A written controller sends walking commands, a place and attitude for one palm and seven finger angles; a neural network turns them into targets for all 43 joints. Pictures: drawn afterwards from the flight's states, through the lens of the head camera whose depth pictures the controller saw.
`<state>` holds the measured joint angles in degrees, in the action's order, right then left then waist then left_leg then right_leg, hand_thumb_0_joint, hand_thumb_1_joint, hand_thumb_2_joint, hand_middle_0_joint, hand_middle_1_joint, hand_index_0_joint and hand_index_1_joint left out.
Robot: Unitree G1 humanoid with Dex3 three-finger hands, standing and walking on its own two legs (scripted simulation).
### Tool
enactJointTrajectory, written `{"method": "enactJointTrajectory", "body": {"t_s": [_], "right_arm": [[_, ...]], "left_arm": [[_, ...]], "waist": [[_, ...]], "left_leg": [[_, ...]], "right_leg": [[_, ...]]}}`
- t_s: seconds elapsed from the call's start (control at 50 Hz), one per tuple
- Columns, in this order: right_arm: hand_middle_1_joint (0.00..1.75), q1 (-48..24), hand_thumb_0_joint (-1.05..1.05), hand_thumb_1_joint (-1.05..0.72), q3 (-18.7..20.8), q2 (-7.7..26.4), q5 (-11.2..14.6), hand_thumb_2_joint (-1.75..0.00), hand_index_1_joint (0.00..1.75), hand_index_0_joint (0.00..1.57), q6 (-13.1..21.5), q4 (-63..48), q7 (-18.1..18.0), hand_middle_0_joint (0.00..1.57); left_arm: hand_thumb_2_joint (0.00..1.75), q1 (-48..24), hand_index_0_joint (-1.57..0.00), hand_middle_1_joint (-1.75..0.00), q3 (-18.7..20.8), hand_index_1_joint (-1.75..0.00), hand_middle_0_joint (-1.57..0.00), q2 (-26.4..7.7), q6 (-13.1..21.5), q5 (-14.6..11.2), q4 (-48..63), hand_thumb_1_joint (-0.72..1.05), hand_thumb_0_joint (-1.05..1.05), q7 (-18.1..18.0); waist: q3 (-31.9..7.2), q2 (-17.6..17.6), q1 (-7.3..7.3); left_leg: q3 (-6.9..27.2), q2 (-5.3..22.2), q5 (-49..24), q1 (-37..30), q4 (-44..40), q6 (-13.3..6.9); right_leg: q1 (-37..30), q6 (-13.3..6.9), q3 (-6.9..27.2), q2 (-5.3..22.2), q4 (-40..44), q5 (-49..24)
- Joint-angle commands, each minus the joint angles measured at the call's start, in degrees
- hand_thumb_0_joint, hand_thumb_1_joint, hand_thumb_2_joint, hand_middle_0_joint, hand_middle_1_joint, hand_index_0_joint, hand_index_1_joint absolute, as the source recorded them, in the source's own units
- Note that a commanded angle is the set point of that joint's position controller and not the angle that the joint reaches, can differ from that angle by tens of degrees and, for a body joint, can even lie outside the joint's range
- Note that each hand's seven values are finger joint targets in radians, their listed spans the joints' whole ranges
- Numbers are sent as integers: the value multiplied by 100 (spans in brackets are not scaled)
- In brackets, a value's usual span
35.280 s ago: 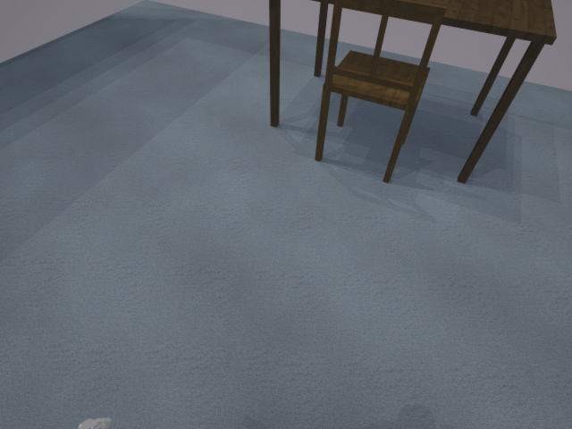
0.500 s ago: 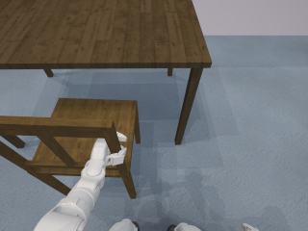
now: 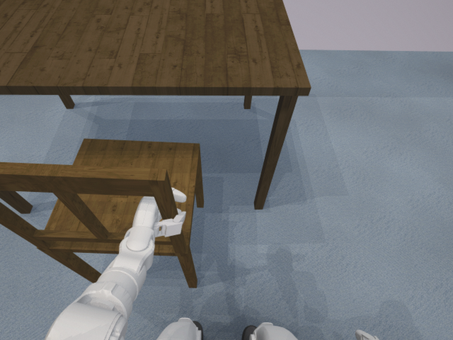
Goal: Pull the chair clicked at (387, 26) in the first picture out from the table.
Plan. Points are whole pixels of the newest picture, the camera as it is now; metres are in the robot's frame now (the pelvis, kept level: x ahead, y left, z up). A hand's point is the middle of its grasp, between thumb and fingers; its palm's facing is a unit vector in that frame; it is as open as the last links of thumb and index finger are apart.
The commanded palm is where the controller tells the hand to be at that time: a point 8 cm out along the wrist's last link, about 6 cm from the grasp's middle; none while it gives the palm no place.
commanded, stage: step backward, pulling the chair out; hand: left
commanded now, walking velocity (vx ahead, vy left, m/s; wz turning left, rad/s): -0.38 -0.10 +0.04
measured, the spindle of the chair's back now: (85, 215) +0.37 +0.32 -0.10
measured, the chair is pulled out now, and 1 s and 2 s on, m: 0.16 0.21 0.36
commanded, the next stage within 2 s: none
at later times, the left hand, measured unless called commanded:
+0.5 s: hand (175, 224) +0.34 +0.11 -0.06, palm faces -0.07 -0.99 -0.16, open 6.0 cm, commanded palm +0.34 +0.17 -0.06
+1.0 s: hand (169, 247) +0.29 +0.12 -0.06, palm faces -0.04 -0.99 -0.13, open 6.1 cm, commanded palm +0.30 +0.17 -0.06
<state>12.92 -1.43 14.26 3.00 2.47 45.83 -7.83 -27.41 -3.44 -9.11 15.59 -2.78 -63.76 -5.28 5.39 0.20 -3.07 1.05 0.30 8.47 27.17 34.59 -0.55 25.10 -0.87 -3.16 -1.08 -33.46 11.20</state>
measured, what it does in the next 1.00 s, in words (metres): steps on the spot: left foot, then right foot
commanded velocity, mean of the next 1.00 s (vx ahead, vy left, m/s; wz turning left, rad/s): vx -0.38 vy -0.01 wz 0.03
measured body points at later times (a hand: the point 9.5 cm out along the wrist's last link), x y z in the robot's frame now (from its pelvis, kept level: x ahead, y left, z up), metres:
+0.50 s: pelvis -0.02 +0.00 +0.00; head +0.06 +0.01 +0.44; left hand +0.34 +0.16 -0.05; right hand +0.06 -0.27 -0.12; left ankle -0.02 +0.11 -0.72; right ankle +0.07 -0.11 -0.72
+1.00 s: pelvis -0.07 -0.01 +0.01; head +0.02 +0.00 +0.45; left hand +0.29 +0.17 -0.05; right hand +0.01 -0.27 -0.12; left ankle -0.06 +0.10 -0.72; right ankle -0.04 -0.12 -0.72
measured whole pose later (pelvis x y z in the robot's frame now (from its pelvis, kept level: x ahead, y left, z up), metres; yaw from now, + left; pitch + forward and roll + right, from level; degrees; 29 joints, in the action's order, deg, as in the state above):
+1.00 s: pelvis -0.07 -0.01 +0.01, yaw +1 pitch +6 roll +0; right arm 13.7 -0.8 12.9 1.0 1.6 43.7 -6.2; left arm -29.9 -1.0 -10.3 13.6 -3.6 -62.0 -2.6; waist 5.3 -1.6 -2.8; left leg 1.5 -1.8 15.4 22.8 32.8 -0.8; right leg 24.6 -0.4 0.6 -0.9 -33.1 13.8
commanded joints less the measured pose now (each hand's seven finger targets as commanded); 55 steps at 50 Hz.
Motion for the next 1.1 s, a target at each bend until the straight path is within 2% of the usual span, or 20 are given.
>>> {"method": "enactJointTrajectory", "body": {"t_s": [0.0,0.08,0.16,0.22,0.28,0.34,0.4,0.46,0.5,0.56,0.6,0.66,0.72,0.78,0.82,0.86,0.9,0.96,1.02,1.08], "right_arm": [[30,-133,0,-90,203,730,-69,-90,30,20,256,-729,-118,20],[30,114,0,-90,265,698,-89,-90,30,20,296,-579,-63,20],[30,-15,0,-90,271,673,-51,-90,30,20,332,-689,-43,20],[30,194,0,-90,313,626,-18,-90,30,20,379,-604,-6,20],[30,90,0,-90,241,601,-101,-90,30,20,336,-552,27,20],[30,296,0,-90,176,730,-101,-90,30,20,336,-358,-21,20],[30,243,0,-90,274,923,-63,-90,30,20,287,-467,-62,20],[30,222,0,-90,232,648,-223,-90,30,20,234,-529,-26,20],[30,332,0,-90,317,703,-241,-90,30,20,230,-517,36,20],[30,457,0,-90,355,679,-248,-90,30,20,226,-420,150,20],[30,384,0,-90,411,703,-152,-90,30,20,190,-498,112,20],[30,271,0,-90,384,628,-69,-90,30,20,157,-599,66,20],[30,248,0,-90,308,688,-85,-90,30,20,122,-573,48,20],[30,315,0,-90,238,814,-83,-90,30,20,63,-553,-7,20],[30,112,0,-90,267,845,-27,-90,30,20,18,-790,-9,20],[30,-1,0,-90,212,683,-162,-90,30,20,-7,-839,-5,20],[30,237,0,-90,318,705,-216,-90,30,20,48,-715,40,20],[30,429,0,-90,384,715,-246,-90,30,20,138,-458,176,20],[30,467,0,-90,433,755,-169,-90,30,20,144,-364,171,20],[30,275,0,-90,388,661,-57,-90,30,20,141,-570,81,20]], "left_arm": [[90,-2266,-50,-145,147,-145,-50,-838,305,19,1341,90,0,-130],[90,-2193,-50,-145,198,-145,-50,-827,233,76,1203,90,0,-67],[90,-2125,-50,-145,304,-145,-50,-979,200,69,1129,90,0,-79],[90,-1955,-50,-145,471,-145,-50,-1312,218,103,1004,90,0,-148],[90,-1938,-50,-145,496,-145,-50,-1181,143,141,936,90,0,-115],[90,-2007,-50,-145,443,-145,-50,-1081,73,106,902,90,0,-100],[90,-2313,-50,-145,234,-145,-50,-857,108,102,1039,90,0,-98],[90,-2640,-50,-145,160,-145,-50,-625,166,127,1379,90,0,-26],[90,-2444,-50,-145,348,-145,-50,-764,148,140,1241,90,0,-20],[90,-2460,-50,-145,274,-145,-50,-621,219,223,1186,90,0,25],[90,-2278,-50,-145,457,-145,-50,-914,218,207,1093,90,0,21],[90,-2093,-50,-145,583,-145,-50,-1166,230,167,920,90,0,37],[90,-2069,-50,-145,572,-145,-50,-1128,46,145,892,90,0,66],[90,-2059,-50,-145,448,-145,-50,-986,-20,82,1070,90,0,69],[90,-2151,-50,-145,201,-145,-50,-760,30,-28,1430,90,0,89],[90,-2549,-50,-145,179,-145,-50,-686,79,1,1671,90,0,101],[90,-2545,-50,-145,403,-145,-50,-857,96,20,1545,90,0,80],[90,-2550,-50,-145,325,-145,-50,-682,162,123,1198,90,0,104],[90,-2396,-50,-145,526,-145,-50,-987,251,189,1022,90,0,84],[90,-2206,-50,-145,592,-145,-50,-1224,276,156,832,90,0,102]], "waist": [[-2023,1093,120],[-2450,749,82],[-1986,486,162],[-2129,-813,105],[-2250,-617,192],[-2152,-478,58],[-2279,364,129],[-2552,1251,58],[-2532,850,92],[-2786,736,-13],[-2990,236,-7],[-3064,-472,64],[-2832,-492,87],[-2705,-298,-16],[-2651,591,91],[-2452,1451,59],[-2555,1057,62],[-2787,790,-29],[-3065,474,-47],[-3095,-422,53]], "left_leg": [[1591,1270,543,-828,-1381,-445],[1060,1164,-1215,-1392,-724,-350],[841,907,983,-146,-757,-213],[2,-64,1546,-818,1049,214],[371,-118,2045,-332,2165,203],[373,44,1474,-871,175,159],[1113,957,-1539,-1103,-791,-207],[1265,1229,-2859,-1630,-732,-314],[1253,1333,-3579,-2109,-463,-379],[888,1099,-4389,-2421,144,-160],[590,805,-2938,-1455,294,88],[267,8,1475,-397,1240,330],[452,-12,2056,-375,1472,230],[412,169,524,-901,-508,106],[955,850,-950,-996,-1237,-204],[1312,1223,-1828,-1110,-1253,-351],[1309,1343,-3312,-2078,-781,-440],[925,1182,-4688,-2903,-29,-255],[464,768,-3482,-2019,265,58],[246,15,1289,-455,1181,349]], "right_leg": [[-422,37,481,169,-387,1033],[-793,87,528,232,1,9],[-1016,-26,874,453,239,1021],[-215,-390,1876,1625,1825,1882],[-969,-722,1668,1946,1561,-133],[-1115,-358,879,1499,924,-1393],[-834,224,353,401,76,-1114],[-549,116,386,314,-694,-91],[-253,91,414,182,-529,328],[-643,79,490,269,141,-1433],[-1420,23,681,534,266,-2812],[-1830,-424,1503,1659,786,-3221],[-1664,-606,1440,1851,1041,-2302],[-1548,-99,710,1142,747,-1953],[-1318,261,332,312,207,-692],[-917,149,359,144,-623,220],[-276,103,412,36,-576,655],[-302,116,489,103,134,-541],[-1032,140,649,336,454,-2604],[-1789,-319,1544,1542,773,-3479]]}}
